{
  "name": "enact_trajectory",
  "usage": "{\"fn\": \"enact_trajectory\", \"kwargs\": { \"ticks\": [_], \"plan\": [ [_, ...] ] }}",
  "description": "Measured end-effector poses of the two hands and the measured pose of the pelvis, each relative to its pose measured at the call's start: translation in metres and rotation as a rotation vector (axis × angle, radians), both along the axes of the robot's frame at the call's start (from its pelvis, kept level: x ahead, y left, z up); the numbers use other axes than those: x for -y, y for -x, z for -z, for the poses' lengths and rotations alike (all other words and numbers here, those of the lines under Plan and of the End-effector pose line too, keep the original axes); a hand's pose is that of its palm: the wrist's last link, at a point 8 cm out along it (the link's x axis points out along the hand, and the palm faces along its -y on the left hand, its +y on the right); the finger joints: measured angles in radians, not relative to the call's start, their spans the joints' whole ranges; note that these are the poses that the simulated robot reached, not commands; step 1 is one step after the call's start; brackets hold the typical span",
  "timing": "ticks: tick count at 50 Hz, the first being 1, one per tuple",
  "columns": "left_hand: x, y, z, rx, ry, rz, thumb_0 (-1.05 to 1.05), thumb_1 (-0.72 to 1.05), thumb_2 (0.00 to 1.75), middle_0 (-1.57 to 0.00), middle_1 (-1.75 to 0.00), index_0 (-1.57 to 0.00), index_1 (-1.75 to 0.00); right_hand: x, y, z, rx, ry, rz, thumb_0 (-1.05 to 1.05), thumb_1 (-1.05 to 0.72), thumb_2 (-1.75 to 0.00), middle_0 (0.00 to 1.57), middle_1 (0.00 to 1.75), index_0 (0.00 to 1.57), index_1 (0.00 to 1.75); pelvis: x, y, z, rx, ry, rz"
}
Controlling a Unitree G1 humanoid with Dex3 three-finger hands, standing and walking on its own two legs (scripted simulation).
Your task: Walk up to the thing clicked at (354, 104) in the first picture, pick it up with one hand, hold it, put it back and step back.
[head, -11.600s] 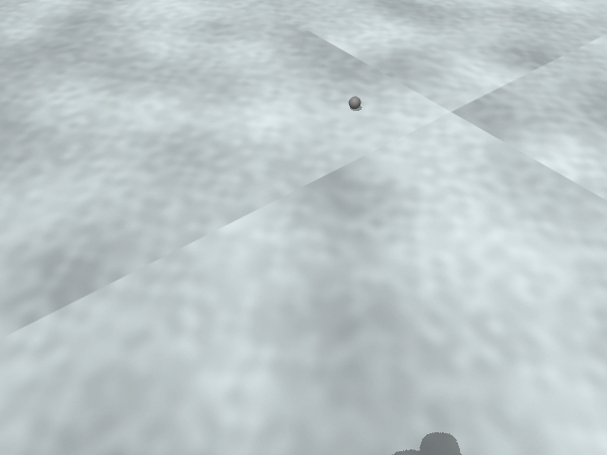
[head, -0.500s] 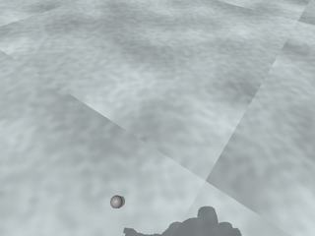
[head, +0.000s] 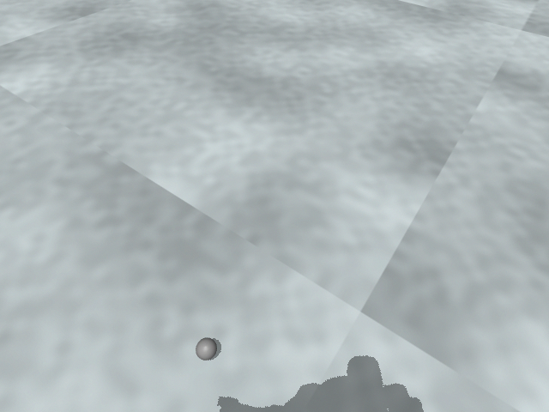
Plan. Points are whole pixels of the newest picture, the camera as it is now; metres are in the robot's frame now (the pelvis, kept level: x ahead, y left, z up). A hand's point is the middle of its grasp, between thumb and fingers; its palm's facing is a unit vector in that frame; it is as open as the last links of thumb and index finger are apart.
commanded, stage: stand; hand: left
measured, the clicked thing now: (206, 348) +0.45 +0.23 -0.75
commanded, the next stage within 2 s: none
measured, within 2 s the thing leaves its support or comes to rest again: neither
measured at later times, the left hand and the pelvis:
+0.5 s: hand out of the picture +0.06 +0.26 -0.16, palm faces -0.03 -0.94 -0.34, open 7.3 cm; pelvis -0.01 +0.01 +0.00, yaw +0 degrees
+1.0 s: hand out of the picture +0.05 +0.26 -0.16, palm faces -0.03 -0.94 -0.34, open 7.3 cm; pelvis -0.01 +0.01 +0.00, yaw +1 degrees
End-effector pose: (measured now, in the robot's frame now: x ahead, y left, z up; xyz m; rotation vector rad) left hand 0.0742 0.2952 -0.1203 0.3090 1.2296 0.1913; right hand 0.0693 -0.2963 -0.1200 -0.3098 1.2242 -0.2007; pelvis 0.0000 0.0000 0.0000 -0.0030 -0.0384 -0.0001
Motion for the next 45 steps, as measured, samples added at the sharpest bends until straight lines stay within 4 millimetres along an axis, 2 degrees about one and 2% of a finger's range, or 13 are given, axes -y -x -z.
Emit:
{"fn": "enact_trajectory", "kwargs": {
  "ticks": [12, 31, 45],
  "plan": [
    [-0.005, 0.009, 0.0, -0.01, -0.006, 0.003, 0.0, 0.91, 0.9, -0.2, -0.3, -0.21, -0.3, -0.005, 0.001, 0.0, -0.006, -0.004, -0.011, 0.01, -0.9, -0.9, 0.2, 0.3, 0.2, 0.3, -0.004, 0.005, -0.001, -0.002, 0.0, -0.002],
    [-0.012, 0.027, 0.002, -0.028, -0.004, -0.003, 0.0, 0.91, 0.9, -0.2, -0.3, -0.21, -0.3, -0.01, 0.013, 0.0, -0.021, -0.003, -0.011, 0.01, -0.9, -0.9, 0.2, 0.3, 0.2, 0.3, -0.01, 0.011, 0.0, 0.0, 0.0, -0.009],
    [-0.014, 0.034, 0.002, -0.045, -0.006, -0.009, 0.0, 0.91, 0.9, -0.2, -0.3, -0.21, -0.3, -0.011, 0.016, 0.002, -0.038, -0.006, -0.014, 0.01, -0.9, -0.9, 0.2, 0.3, 0.2, 0.3, -0.011, 0.01, 0.0, -0.005, -0.002, -0.016]
  ]
}}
